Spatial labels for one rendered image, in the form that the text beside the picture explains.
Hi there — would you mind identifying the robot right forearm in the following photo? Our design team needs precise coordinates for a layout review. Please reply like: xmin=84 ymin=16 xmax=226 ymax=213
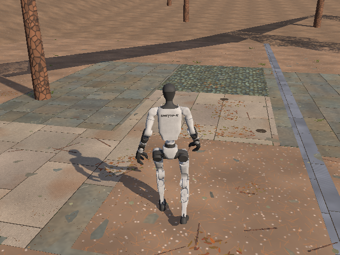
xmin=190 ymin=127 xmax=200 ymax=144

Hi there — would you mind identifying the robot right hand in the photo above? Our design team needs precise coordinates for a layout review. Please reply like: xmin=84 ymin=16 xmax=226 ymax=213
xmin=189 ymin=142 xmax=201 ymax=151

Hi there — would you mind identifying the robot left foot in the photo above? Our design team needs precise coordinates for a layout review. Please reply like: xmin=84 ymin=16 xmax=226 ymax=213
xmin=159 ymin=199 xmax=166 ymax=211

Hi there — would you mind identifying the robot left forearm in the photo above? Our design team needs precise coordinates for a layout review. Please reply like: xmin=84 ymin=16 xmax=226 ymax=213
xmin=138 ymin=129 xmax=149 ymax=153

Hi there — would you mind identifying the robot right upper arm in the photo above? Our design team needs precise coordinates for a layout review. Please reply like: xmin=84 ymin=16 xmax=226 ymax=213
xmin=180 ymin=106 xmax=195 ymax=135

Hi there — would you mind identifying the robot left upper arm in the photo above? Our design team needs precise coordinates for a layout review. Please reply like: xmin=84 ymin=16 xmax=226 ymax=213
xmin=144 ymin=107 xmax=158 ymax=137

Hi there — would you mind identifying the robot left hand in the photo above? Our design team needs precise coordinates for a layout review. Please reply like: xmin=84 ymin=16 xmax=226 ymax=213
xmin=135 ymin=151 xmax=148 ymax=165

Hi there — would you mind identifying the right robot shin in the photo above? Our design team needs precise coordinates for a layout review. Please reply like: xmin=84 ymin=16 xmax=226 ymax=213
xmin=181 ymin=180 xmax=189 ymax=217

